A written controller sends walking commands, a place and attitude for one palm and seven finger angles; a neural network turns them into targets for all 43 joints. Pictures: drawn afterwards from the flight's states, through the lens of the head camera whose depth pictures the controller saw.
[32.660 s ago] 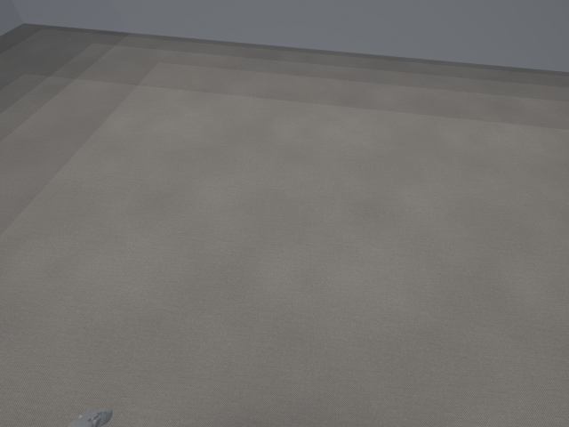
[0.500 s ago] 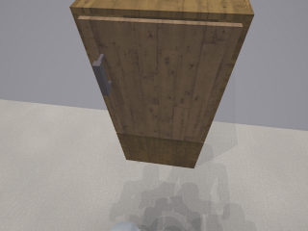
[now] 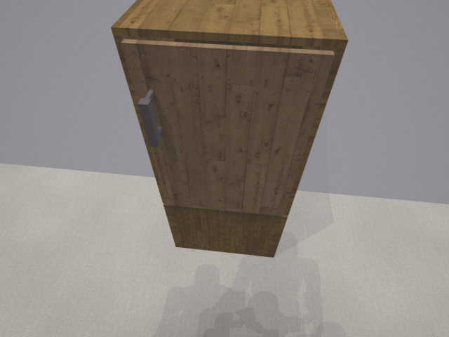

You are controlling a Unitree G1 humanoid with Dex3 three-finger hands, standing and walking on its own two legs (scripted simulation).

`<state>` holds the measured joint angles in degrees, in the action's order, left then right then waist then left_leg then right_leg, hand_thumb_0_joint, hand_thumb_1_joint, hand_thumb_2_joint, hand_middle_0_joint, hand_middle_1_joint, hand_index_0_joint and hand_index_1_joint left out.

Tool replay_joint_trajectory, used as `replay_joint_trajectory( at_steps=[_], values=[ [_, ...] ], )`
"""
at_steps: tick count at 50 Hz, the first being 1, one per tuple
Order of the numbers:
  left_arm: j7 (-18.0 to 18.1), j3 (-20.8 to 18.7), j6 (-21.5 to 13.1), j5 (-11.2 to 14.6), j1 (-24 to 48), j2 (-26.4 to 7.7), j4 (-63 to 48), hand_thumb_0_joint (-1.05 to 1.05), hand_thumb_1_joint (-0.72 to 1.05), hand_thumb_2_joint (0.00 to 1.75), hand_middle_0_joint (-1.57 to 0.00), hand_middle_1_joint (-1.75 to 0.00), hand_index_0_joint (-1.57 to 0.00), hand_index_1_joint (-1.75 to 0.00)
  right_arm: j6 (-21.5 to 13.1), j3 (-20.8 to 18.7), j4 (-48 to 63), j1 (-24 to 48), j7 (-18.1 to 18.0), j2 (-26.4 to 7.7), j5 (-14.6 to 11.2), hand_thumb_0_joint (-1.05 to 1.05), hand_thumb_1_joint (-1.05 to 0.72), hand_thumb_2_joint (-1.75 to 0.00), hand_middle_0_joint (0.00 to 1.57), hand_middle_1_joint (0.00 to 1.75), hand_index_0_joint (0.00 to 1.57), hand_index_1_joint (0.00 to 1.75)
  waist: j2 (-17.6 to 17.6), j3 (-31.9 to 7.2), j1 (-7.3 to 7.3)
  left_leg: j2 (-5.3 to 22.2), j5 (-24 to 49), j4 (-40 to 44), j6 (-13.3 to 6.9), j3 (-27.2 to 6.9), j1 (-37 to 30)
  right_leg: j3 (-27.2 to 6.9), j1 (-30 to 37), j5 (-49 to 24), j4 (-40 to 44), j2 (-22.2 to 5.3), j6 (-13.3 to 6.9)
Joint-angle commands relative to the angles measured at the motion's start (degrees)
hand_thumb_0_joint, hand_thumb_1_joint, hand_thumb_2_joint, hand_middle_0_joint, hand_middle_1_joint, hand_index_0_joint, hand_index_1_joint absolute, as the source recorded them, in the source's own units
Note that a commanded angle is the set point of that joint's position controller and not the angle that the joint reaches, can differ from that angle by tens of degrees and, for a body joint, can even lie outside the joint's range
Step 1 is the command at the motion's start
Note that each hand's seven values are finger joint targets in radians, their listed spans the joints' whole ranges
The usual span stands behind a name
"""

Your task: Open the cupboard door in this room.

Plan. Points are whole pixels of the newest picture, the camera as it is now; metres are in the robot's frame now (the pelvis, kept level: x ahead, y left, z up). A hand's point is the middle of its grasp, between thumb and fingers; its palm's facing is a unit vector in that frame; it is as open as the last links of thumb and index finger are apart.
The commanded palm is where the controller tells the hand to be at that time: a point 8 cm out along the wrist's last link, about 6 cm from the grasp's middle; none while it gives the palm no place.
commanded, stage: come to a stop and stand still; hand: left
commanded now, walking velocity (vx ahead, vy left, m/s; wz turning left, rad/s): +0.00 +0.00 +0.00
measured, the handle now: (152, 118) +0.58 +0.21 +0.06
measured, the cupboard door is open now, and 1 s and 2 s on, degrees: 0 0 0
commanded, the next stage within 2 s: look again from close up in 0.28 s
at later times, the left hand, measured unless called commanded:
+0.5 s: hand out of the picture +0.03 +0.18 -0.17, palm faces +0.02 -0.97 -0.22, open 7.4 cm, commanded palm none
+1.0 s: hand out of the picture -0.03 +0.24 -0.17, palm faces -0.01 -0.97 -0.24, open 7.4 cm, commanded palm none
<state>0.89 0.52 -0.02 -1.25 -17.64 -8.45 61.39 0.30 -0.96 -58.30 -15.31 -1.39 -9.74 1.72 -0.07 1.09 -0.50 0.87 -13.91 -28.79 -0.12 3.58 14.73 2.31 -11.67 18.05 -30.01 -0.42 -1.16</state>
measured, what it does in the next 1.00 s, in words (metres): stands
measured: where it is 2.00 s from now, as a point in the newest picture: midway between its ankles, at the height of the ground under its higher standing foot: outside the picture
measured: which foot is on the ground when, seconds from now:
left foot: down 0.00-1.00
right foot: down 0.00-1.00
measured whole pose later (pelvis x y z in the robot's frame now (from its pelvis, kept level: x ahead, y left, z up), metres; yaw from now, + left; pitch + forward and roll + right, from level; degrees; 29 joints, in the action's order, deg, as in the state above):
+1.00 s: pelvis -0.04 +0.03 +0.01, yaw +0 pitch -2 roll -1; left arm 1.2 0.4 0.1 -1.1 -16.4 -14.1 61.6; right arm 0.3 -0.8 -62.9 -14.3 -0.2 -13.2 1.0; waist 0.8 1.2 -0.2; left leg -0.8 -8.4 -23.4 -2.7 4.1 13.0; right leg 2.0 -9.4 11.9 -23.6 -1.8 1.3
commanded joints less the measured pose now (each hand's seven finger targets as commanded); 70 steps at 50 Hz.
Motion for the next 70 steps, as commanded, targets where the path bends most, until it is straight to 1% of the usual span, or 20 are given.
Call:
replay_joint_trajectory(
  at_steps=[1,2,3,5,7,11,13,17,26,36,46,49,50,52,55,59,66,68,69,70],
  values=[
    [1.4,-1.4,-1.7,-0.1,-2.7,-6.8,-4.8,0.0,0.9,0.9,-0.2,-0.3,-0.2,-0.3,-1.6,-0.9,5.4,-2.3,-0.2,-5.0,-0.2,0.0,-0.9,-0.9,0.2,0.3,0.2,0.3,5.8,-1.8,-0.53,3.5,0.7,-1.1,-1.3,-4.7,-0.1,-9.1,-4.0,-0.4,9.0,-6.3,-2.0],
    [1.5,-1.1,-2.0,0.0,-2.9,-6.9,-4.9,0.0,0.9,0.9,-0.2,-0.3,-0.2,-0.3,-1.6,-0.3,5.3,-3.1,0.0,-4.5,-0.2,0.0,-0.9,-0.9,0.2,0.3,0.2,0.3,8.8,-1.9,-0.62,3.0,2.2,-1.7,-1.4,-3.9,-0.2,-9.6,-3.0,-4.3,9.6,-6.9,-2.3],
    [1.7,-1.3,-2.1,0.1,-2.8,-7.0,-5.0,0.0,0.9,0.9,-0.2,-0.3,-0.2,-0.3,-1.6,-0.3,4.9,-3.2,0.0,-4.3,-0.4,0.0,-0.9,-0.9,0.2,0.3,0.2,0.3,8.3,0.0,-0.79,2.7,2.9,-1.6,-1.2,-3.4,0.5,-9.5,-3.0,-8.7,9.4,-7.3,-2.4],
    [1.9,-1.5,-2.4,0.3,-3.6,-7.6,-4.9,0.0,0.9,0.9,-0.2,-0.3,-0.2,-0.3,-1.8,-0.4,3.9,-3.5,-0.1,-4.7,-0.7,0.0,-0.9,-0.9,0.2,0.3,0.2,0.3,3.6,0.6,-0.58,3.2,7.3,-0.1,-1.4,-3.5,-0.6,-8.0,-1.2,-19.6,6.6,-6.7,-2.1],
    [2.1,-1.4,-2.3,0.4,-5.2,-7.6,-4.8,0.0,0.9,0.9,-0.2,-0.3,-0.2,-0.3,-1.8,-0.2,2.8,-3.8,-0.2,-4.6,-0.8,0.0,-0.9,-0.9,0.2,0.3,0.2,0.3,2.4,-1.0,0.07,3.8,10.3,0.0,-1.7,-3.1,-1.8,-6.8,1.5,-25.2,5.0,-5.9,-1.8],
    [2.2,-1.7,-2.0,0.6,-4.8,-8.8,-5.3,0.0,0.9,0.9,-0.2,-0.3,-0.2,-0.3,-1.3,-0.7,1.9,-2.7,-0.3,-5.6,-0.9,0.0,-0.9,-0.9,0.2,0.3,0.2,0.3,2.4,1.9,0.21,3.7,7.5,0.5,-1.5,-3.0,-0.9,-7.0,0.6,-23.1,6.0,-6.3,-1.6],
    [2.2,-1.8,-2.1,0.5,-4.2,-9.2,-5.5,0.0,0.9,0.9,-0.2,-0.3,-0.2,-0.3,-1.4,-0.8,1.5,-2.3,-0.2,-6.0,-0.9,0.0,-0.9,-0.9,0.2,0.3,0.2,0.3,2.0,0.8,0.12,3.9,9.2,0.7,-1.4,-2.9,-2.2,-6.7,1.2,-24.7,5.8,-6.2,-1.6],
    [2.1,-2.0,-1.9,0.5,-2.6,-9.9,-5.9,0.0,0.9,0.9,-0.2,-0.3,-0.2,-0.3,-1.4,-1.1,1.0,-0.9,-0.2,-6.9,-1.0,0.0,-0.9,-0.9,0.2,0.3,0.2,0.3,1.2,1.7,0.33,4.5,9.5,2.3,-1.5,-3.5,-2.9,-6.7,0.7,-20.5,7.0,-5.8,-1.4],
    [1.5,-2.2,-1.7,0.4,0.9,-11.9,-5.8,0.0,0.9,0.9,-0.2,-0.3,-0.2,-0.3,-1.5,-1.2,0.7,2.3,0.3,-9.8,-0.8,0.0,-0.9,-0.9,0.2,0.3,0.2,0.3,0.2,3.8,0.39,4.8,3.7,6.6,-1.4,-4.9,-2.6,-7.6,-1.8,-6.6,11.3,-5.7,-1.1],
    [1.0,-2.0,-1.3,0.2,2.0,-13.2,-4.7,0.0,0.9,0.9,-0.2,-0.3,-0.2,-0.3,-1.6,-1.1,-0.1,2.8,0.7,-12.5,-0.9,0.0,-0.9,-0.9,0.2,0.3,0.2,0.3,-0.4,2.8,0.37,5.5,-2.1,11.0,-1.5,-7.2,-1.6,-6.8,-1.0,-2.2,12.5,-5.7,-0.4],
    [0.9,-1.7,-0.8,0.0,0.3,-12.6,-2.9,0.0,0.9,0.9,-0.2,-0.3,-0.2,-0.3,-1.4,-1.4,-1.1,2.0,0.9,-13.3,-0.9,0.0,-0.9,-0.9,0.2,0.3,0.2,0.3,-1.0,2.9,0.64,6.3,-9.1,14.7,-1.7,-9.6,0.6,-5.1,-0.3,-1.7,11.3,-5.4,0.1],
    [1.0,-1.7,-0.9,-0.1,-0.1,-12.3,-2.5,0.0,0.9,0.9,-0.2,-0.3,-0.2,-0.3,-1.5,-1.5,-1.4,1.6,0.8,-13.0,-1.0,0.0,-0.9,-0.9,0.2,0.3,0.2,0.3,-0.6,1.7,0.68,6.3,-7.1,14.6,-1.8,-9.6,0.1,-4.8,0.7,-3.8,10.8,-5.5,0.2],
    [1.1,-1.4,-0.8,-0.1,-1.0,-10.6,-1.8,0.0,0.9,0.9,-0.2,-0.3,-0.2,-0.3,-1.3,-1.1,-1.9,0.9,0.9,-11.5,-1.0,0.0,-0.9,-0.9,0.2,0.3,0.2,0.3,-0.4,1.1,0.6,6.1,-8.1,14.3,-1.5,-9.1,-0.6,-4.9,0.6,-2.5,11.2,-5.6,0.4],
    [1.1,-1.0,-0.3,-0.2,-3.1,-8.5,-1.2,0.0,0.9,0.9,-0.2,-0.3,-0.2,-0.3,-0.6,-0.7,-2.5,-1.2,0.9,-9.3,-0.8,0.0,-0.9,-0.9,0.2,0.3,0.2,0.3,-0.9,1.6,0.44,5.7,-13.4,13.9,-1.3,-8.4,-1.2,-5.1,-1.5,3.9,10.7,-5.0,0.3],
    [0.7,-1.5,0.3,-0.5,-5.1,-8.0,-1.4,0.0,0.9,0.9,-0.2,-0.3,-0.2,-0.3,0.1,-1.1,-1.9,-1.7,0.9,-9.6,-0.6,0.0,-0.9,-0.9,0.2,0.3,0.2,0.3,-1.4,5.7,0.96,6.2,-21.1,14.1,-2.0,-8.2,2.3,-5.6,-4.7,10.3,9.4,-4.0,-0.3],
    [0.4,-2.1,-0.1,-0.5,-7.1,-7.3,-1.8,0.0,0.9,0.9,-0.2,-0.3,-0.2,-0.3,-0.2,-1.3,-1.1,-2.9,0.9,-8.2,-0.7,0.0,-0.9,-0.9,0.2,0.3,0.2,0.3,0.4,6.8,1.0,5.2,-19.7,10.1,-2.5,-6.4,3.3,-8.5,-5.8,11.4,9.0,-4.3,-1.8],
    [0.7,-3.5,-0.7,-0.2,-9.3,-7.1,-2.2,0.0,0.9,0.9,-0.2,-0.3,-0.2,-0.3,-1.3,-1.2,-0.2,-5.6,0.9,-4.7,-0.8,0.0,-0.9,-0.9,0.2,0.3,0.2,0.3,5.5,7.7,0.54,1.6,-14.3,-0.1,-2.2,-2.4,5.5,-14.6,-6.3,15.7,10.8,-8.5,-4.9],
    [0.8,-3.8,-0.8,-0.2,-9.1,-6.6,-2.4,0.0,0.9,0.9,-0.2,-0.3,-0.2,-0.3,-1.7,-1.2,-0.3,-7.0,0.9,-4.0,-0.9,0.0,-0.9,-0.9,0.2,0.3,0.2,0.3,4.6,8.4,-0.12,1.5,-13.0,-0.3,-2.3,-1.9,4.1,-13.6,-7.5,13.2,8.7,-8.4,-5.2],
    [0.8,-3.7,-0.8,-0.2,-8.6,-5.9,-2.7,0.0,0.9,0.9,-0.2,-0.3,-0.2,-0.3,-1.9,-1.2,-0.7,-8.5,0.8,-4.0,-0.9,0.0,-0.9,-0.9,0.2,0.3,0.2,0.3,2.2,8.2,-0.83,2.4,-13.7,2.3,-2.7,-3.2,1.2,-11.6,-9.9,12.2,6.2,-7.1,-4.7],
    [0.6,-3.6,-0.7,-0.3,-7.3,-4.6,-3.1,0.0,0.9,0.9,-0.2,-0.3,-0.2,-0.3,-2.2,-1.5,-1.6,-11.1,0.6,-4.8,-0.9,0.0,-0.9,-0.9,0.2,0.3,0.2,0.3,-2.6,7.9,-1.95,5.6,-14.8,7.1,-4.0,-8.0,-3.7,-7.3,-14.0,9.9,-0.2,-4.1,-3.3]
  ],
)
